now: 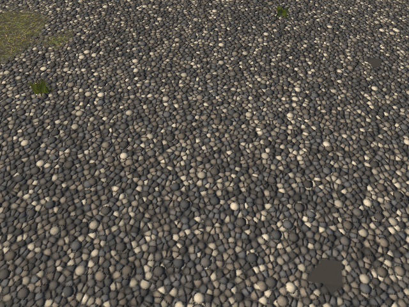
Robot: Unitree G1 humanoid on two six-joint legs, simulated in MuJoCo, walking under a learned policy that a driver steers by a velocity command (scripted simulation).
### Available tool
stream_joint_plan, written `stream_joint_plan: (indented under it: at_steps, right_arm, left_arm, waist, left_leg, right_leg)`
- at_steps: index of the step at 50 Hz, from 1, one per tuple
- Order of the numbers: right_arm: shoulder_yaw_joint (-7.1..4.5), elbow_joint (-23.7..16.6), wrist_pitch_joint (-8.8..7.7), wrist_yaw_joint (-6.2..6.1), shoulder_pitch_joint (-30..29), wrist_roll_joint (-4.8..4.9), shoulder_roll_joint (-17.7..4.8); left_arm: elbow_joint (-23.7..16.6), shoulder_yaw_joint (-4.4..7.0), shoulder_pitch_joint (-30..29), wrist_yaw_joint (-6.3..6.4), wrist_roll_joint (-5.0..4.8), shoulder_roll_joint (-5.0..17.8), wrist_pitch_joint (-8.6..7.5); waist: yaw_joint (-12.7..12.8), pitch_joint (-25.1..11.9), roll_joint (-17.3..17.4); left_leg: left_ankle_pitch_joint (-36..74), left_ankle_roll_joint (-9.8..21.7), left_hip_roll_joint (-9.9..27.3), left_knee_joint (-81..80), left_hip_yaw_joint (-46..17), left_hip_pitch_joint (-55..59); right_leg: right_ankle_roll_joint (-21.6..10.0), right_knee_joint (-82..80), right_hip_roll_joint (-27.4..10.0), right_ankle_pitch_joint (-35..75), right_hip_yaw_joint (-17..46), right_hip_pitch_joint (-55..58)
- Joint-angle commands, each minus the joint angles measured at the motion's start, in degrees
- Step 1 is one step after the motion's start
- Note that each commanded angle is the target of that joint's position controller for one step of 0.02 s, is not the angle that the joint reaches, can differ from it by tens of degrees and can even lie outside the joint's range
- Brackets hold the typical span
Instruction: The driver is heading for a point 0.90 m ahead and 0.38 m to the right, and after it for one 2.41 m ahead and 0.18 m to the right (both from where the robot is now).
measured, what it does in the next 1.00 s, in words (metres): walks ahead, turning right: right foot, then left foot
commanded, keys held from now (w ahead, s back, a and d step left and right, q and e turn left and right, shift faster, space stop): w+e+shift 0.22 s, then w+shift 0.50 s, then w+e+shift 0.18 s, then w+q+shift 0.10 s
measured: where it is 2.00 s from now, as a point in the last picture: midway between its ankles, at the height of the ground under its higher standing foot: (297, 55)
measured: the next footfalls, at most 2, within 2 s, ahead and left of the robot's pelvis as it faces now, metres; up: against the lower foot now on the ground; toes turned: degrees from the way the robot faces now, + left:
right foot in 0.30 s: +0.43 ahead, -0.07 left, +0.00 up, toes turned -20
left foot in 0.72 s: +0.91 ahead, -0.08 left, +0.00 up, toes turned -21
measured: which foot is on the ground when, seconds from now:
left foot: down 0.00-0.28, up 0.30-0.70, down 0.72-1.00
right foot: up 0.00-0.28, down 0.30-0.74, up 0.76-1.00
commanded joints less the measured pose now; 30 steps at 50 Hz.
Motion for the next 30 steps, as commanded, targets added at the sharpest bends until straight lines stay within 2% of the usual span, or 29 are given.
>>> stream_joint_plan:
  at_steps: [1,4,5,7,8,9,10,11,12,13,14,15,16,17,18,19,20,21,22,23,25,27,29,30]
  right_arm:
    - [-0.36,0.4,-2.12,1.02,3.8,1.10,-2.4]
    - [-0.39,1.4,-2.98,1.13,2.1,0.66,-3.4]
    - [-0.43,2.2,-3.08,1.10,3.1,0.64,-3.6]
    - [-0.74,3.6,-2.95,0.84,5.7,0.53,-5.0]
    - [-0.80,4.2,-2.83,0.61,7.1,0.52,-5.6]
    - [-0.93,4.5,-2.57,0.28,8.5,0.49,-6.6]
    - [-1.25,4.5,-2.06,-0.24,9.5,0.61,-8.1]
    - [-1.72,4.2,-1.37,-0.86,9.3,0.63,-9.9]
    - [-2.08,4.0,-0.47,-1.30,8.3,0.48,-11.4]
    - [-2.32,3.0,0.31,-1.39,5.5,0.29,-12.5]
    - [-2.29,2.0,0.79,-0.91,2.9,0.14,-12.0]
    - [-1.03,0.0,0.51,0.25,2.8,-0.37,-5.2]
    - [-0.11,-6.2,-0.27,0.36,7.4,1.70,-4.2]
    - [-0.08,-6.4,-1.53,0.41,0.6,1.34,-6.8]
    - [0.31,-6.0,-1.96,0.43,0.1,1.76,-6.0]
    - [0.63,-5.4,-1.68,0.43,-1.2,0.88,-5.1]
    - [1.02,-4.6,-0.74,0.69,-0.1,-0.13,-4.1]
    - [1.21,-3.8,0.53,1.16,1.5,-0.84,-3.3]
    - [1.34,-3.9,1.39,1.62,1.0,-1.12,-2.5]
    - [1.60,-5.0,1.80,2.06,-1.7,-1.14,-1.6]
    - [2.35,-7.9,1.73,2.63,-9.8,-0.53,-0.4]
    - [2.82,-9.2,1.27,3.42,-14.6,0.25,0.4]
    - [2.79,-8.6,1.26,3.89,-16.5,1.22,0.7]
    - [2.74,-9.3,0.96,3.75,-17.8,1.43,0.4]
  left_arm:
    - [-7.5,-1.79,-4.7,-1.52,0.29,-2.4,0.79]
    - [-10.2,-2.24,-9.8,-1.94,-0.17,-2.0,1.00]
    - [-10.5,-2.32,-11.8,-2.24,-0.25,-1.6,1.00]
    - [-11.2,-2.88,-15.8,-3.01,-0.14,-2.4,0.87]
    - [-11.2,-3.17,-17.3,-3.28,-0.23,-3.0,0.67]
    - [-10.8,-3.14,-17.5,-3.25,-0.33,-2.9,0.50]
    - [-10.2,-2.95,-16.1,-2.97,-0.31,-2.4,0.37]
    - [-9.2,-2.52,-12.8,-2.54,-0.35,-1.4,0.30]
    - [-7.1,-1.77,-5.7,-2.00,-0.10,0.2,0.09]
    - [-3.4,-0.41,6.0,-1.21,-0.03,2.4,-0.18]
    - [0.9,1.29,17.0,0.15,-0.12,4.4,-0.55]
    - [1.7,2.96,13.4,1.66,-1.31,8.5,-0.01]
    - [-1.8,3.51,9.7,1.93,0.37,13.3,0.53]
    - [-1.8,3.36,12.4,2.85,0.05,9.6,0.67]
    - [0.3,2.75,10.7,3.42,-0.19,7.1,-0.03]
    - [1.4,2.05,9.2,3.56,-0.17,4.8,-1.20]
    - [1.4,1.33,7.2,3.93,0.07,3.3,-2.30]
    - [2.1,0.48,6.8,4.00,-0.32,1.4,-3.22]
    - [2.9,-0.01,7.4,3.78,-0.79,0.4,-4.09]
    - [3.8,-0.02,8.5,3.47,-1.23,0.5,-4.81]
    - [4.7,0.20,9.8,2.74,-1.56,1.0,-5.73]
    - [5.1,0.30,10.7,2.09,-2.16,1.1,-6.43]
    - [6.3,0.31,13.0,1.73,-2.93,1.9,-7.01]
    - [6.9,0.36,14.3,1.83,-2.89,2.6,-7.22]
  waist:
    - [0.5,1.8,8.1]
    - [2.1,4.6,7.8]
    - [1.7,5.7,6.6]
    - [0.7,7.9,5.0]
    - [0.3,8.4,4.8]
    - [0.3,7.2,5.5]
    - [1.5,5.2,7.2]
    - [4.0,2.5,9.2]
    - [8.1,-1.1,10.4]
    - [13.4,-5.7,11.3]
    - [17.8,-9.3,8.8]
    - [11.2,-8.0,-6.2]
    - [6.0,-20.0,-9.3]
    - [9.4,-17.4,2.1]
    - [6.1,-6.7,5.5]
    - [3.3,-1.7,9.4]
    - [0.6,0.0,10.5]
    - [-1.3,1.2,9.9]
    - [-2.0,1.9,9.0]
    - [-1.6,3.8,7.6]
    - [0.3,7.1,5.6]
    - [1.9,7.3,4.6]
    - [3.6,5.5,4.9]
    - [4.1,6.6,3.0]
  left_leg:
    - [6.3,4.9,15.2,-17.2,-12.5,8.3]
    - [16.6,3.6,12.6,-20.1,-1.0,5.4]
    - [20.1,3.0,11.3,-20.9,2.0,6.0]
    - [27.7,1.7,10.2,-21.7,7.1,8.2]
    - [37.5,0.7,9.9,-20.5,9.1,9.5]
    - [52.5,0.1,9.7,-17.8,10.4,12.1]
    - [65.4,-0.2,10.4,-13.7,10.7,15.1]
    - [75.0,-0.4,11.9,-8.1,10.5,17.3]
    - [80.1,0.2,13.5,1.2,9.6,16.4]
    - [80.5,1.6,14.7,14.1,7.9,11.9]
    - [63.8,2.7,12.3,32.7,8.0,1.8]
    - [-4.1,1.9,1.0,54.9,7.4,-15.5]
    - [-12.4,0.7,-2.0,69.4,-4.4,-31.9]
    - [-5.8,0.9,0.7,66.8,-9.0,-35.8]
    - [-3.3,1.3,3.4,61.0,-8.7,-35.6]
    - [-3.1,1.2,5.7,55.0,-8.8,-31.7]
    - [-3.9,1.0,6.7,51.7,-9.3,-27.1]
    - [-4.8,0.3,7.6,48.4,-9.4,-23.7]
    - [-5.9,-0.2,8.4,44.6,-9.3,-22.9]
    - [-5.1,-0.6,9.2,40.2,-8.5,-24.1]
    - [4.4,-0.4,9.4,29.1,-6.2,-25.3]
    - [16.9,0.9,7.8,17.1,-4.4,-19.8]
    - [26.7,2.6,4.7,11.3,-2.0,-14.3]
    - [28.1,3.5,4.6,8.3,-2.1,-14.2]
  right_leg:
    - [0.7,0.0,-6.4,4.6,3.3,-15.2]
    - [1.0,-8.4,-5.9,13.2,0.7,-13.9]
    - [0.6,-12.6,-5.2,15.2,-1.7,-13.1]
    - [-1.2,-21.5,-3.8,16.9,-6.4,-10.3]
    - [-2.4,-25.7,-2.3,16.6,-9.3,-7.5]
    - [-3.6,-27.9,0.2,15.8,-12.1,-4.0]
    - [-4.4,-29.3,2.3,14.1,-13.5,-1.0]
    - [-5.3,-30.2,3.9,11.5,-13.7,2.9]
    - [-6.5,-31.0,5.5,8.5,-12.1,11.3]
    - [-8.3,-32.7,6.4,6.0,-9.1,24.0]
    - [-10.2,-39.4,5.3,6.1,-3.7,39.7]
    - [-10.8,-40.2,-4.1,6.6,10.3,48.5]
    - [-22.2,-49.6,-17.5,3.2,40.7,61.1]
    - [-20.4,-57.5,-17.2,-2.5,42.6,56.6]
    - [-18.3,-60.1,-16.5,-1.5,37.4,45.6]
    - [-16.1,-60.8,-14.1,2.4,32.5,35.6]
    - [-14.8,-61.1,-11.6,5.9,27.7,28.3]
    - [-14.1,-62.7,-9.9,7.1,24.3,22.6]
    - [-13.7,-64.0,-8.6,7.3,21.8,19.7]
    - [-13.5,-65.8,-7.6,8.1,19.4,17.6]
    - [-12.0,-69.2,-4.6,12.5,13.8,15.6]
    - [-9.4,-70.5,-2.1,19.2,9.0,14.5]
    - [-7.7,-74.0,-3.2,26.7,7.7,18.1]
    - [-7.1,-73.0,-5.0,32.7,7.7,21.2]
Keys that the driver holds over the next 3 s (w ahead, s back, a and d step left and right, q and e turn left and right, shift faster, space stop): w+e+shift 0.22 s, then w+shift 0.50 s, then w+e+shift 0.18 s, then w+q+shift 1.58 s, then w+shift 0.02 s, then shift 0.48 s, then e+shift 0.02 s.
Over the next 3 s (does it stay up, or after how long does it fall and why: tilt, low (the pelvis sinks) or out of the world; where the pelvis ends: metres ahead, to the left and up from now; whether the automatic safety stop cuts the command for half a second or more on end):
stays up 2.48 -0.10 -0.02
